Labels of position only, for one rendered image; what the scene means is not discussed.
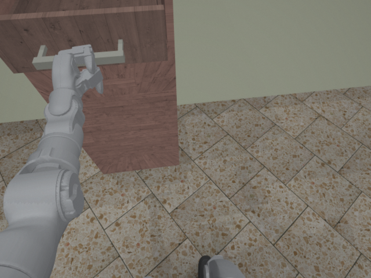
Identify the left robot forearm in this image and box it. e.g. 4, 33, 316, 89
3, 89, 85, 223

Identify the handle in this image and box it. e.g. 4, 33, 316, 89
32, 39, 125, 70
87, 78, 136, 92

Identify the drawer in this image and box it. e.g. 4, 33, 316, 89
0, 0, 168, 74

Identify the cabinet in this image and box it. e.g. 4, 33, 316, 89
0, 0, 179, 174

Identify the left robot hand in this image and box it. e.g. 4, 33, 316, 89
52, 44, 103, 99

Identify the right robot thigh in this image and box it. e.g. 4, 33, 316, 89
203, 259, 246, 278

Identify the robot left upper arm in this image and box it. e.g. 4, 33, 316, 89
0, 169, 85, 278

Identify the robot right foot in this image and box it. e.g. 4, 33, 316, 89
198, 255, 211, 278

